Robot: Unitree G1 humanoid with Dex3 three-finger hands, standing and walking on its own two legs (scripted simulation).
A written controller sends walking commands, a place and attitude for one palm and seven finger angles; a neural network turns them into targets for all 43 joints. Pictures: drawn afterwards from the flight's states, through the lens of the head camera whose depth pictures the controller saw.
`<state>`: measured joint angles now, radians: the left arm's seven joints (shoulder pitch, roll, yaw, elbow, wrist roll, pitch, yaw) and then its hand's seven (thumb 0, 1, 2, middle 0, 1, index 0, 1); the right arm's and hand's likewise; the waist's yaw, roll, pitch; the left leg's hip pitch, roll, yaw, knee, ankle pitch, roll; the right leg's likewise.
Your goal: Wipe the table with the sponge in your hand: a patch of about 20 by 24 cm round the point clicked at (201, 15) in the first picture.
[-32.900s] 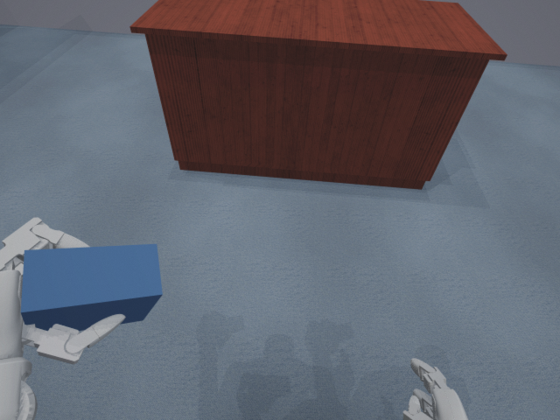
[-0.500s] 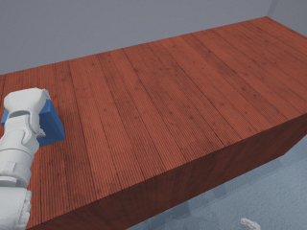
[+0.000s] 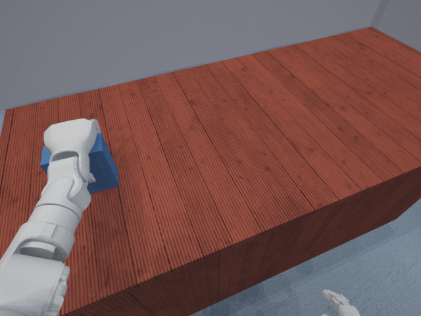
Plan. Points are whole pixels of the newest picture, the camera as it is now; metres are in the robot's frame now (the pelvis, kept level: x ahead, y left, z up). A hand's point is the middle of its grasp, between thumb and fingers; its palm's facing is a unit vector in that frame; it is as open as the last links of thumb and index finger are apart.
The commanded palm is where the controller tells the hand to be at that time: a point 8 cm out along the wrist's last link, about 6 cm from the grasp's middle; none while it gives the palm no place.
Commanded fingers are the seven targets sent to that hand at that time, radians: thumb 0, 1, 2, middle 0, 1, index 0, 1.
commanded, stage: slide across to the middle lane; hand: left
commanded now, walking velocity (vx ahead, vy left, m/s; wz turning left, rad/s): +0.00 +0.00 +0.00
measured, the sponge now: (87, 172) +0.38 +0.31 +0.04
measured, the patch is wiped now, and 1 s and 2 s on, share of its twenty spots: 0.55 0.70 0.85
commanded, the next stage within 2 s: wipe back along the middle lane in 0.18 s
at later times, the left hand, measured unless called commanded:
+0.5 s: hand (109, 153) +0.40 +0.25 +0.08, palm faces -0.03 -0.01 -1.00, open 10.0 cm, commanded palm +0.37 +0.24 +0.13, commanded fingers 0.00 0.10 1.30 -1.20 -1.60 -1.20 -1.60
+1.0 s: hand (105, 172) +0.35 +0.24 +0.08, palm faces +0.00 -0.02 -1.00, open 10.0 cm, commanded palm +0.32 +0.22 +0.12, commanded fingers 0.00 0.10 1.30 -1.20 -1.60 -1.20 -1.60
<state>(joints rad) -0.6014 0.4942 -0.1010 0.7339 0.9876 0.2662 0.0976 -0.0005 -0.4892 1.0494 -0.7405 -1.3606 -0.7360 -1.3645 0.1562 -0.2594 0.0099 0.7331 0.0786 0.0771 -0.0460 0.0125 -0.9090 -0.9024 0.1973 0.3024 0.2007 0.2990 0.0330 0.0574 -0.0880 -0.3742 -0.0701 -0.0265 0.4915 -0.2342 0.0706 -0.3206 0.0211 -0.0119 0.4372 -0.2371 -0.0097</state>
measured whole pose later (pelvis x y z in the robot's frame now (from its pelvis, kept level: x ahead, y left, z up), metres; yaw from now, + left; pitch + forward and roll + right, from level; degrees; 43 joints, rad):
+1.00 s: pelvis +0.01 -0.02 +0.00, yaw -1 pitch +4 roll -1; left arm -0.35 0.41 -0.18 0.42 0.97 0.46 0.11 0.01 -0.47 1.05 -0.70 -1.40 -0.70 -1.40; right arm 0.08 -0.28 0.03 0.68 0.10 0.14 -0.03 0.01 -0.91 -0.90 0.20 0.30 0.20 0.30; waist 0.05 0.08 -0.10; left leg -0.28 -0.04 -0.01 0.46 -0.25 0.04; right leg -0.24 0.05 0.00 0.43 -0.25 -0.04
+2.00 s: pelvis -0.01 -0.04 +0.00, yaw -2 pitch -1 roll +0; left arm -0.04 0.33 -0.31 -0.01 0.99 0.64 0.11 0.01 -0.47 1.05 -0.66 -1.44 -0.71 -1.37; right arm -0.02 -0.26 0.05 0.65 0.10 0.15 0.03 0.02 -0.91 -0.90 0.19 0.30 0.20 0.30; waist 0.10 0.11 -0.08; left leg -0.23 -0.03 -0.01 0.51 -0.26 0.02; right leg -0.22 0.06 0.01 0.52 -0.28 -0.06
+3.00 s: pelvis -0.03 -0.06 +0.00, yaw -1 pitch -1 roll +1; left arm -0.38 0.22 -0.38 0.40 0.96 0.65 0.12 -0.02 -0.51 1.06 -0.72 -1.38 -0.78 -1.30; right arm -0.02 -0.25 0.04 0.73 0.09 0.12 0.00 0.02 -0.91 -0.90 0.19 0.30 0.20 0.30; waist 0.09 0.09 -0.10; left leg -0.26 -0.02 -0.02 0.49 -0.22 -0.01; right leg -0.25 0.08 -0.01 0.52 -0.25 -0.09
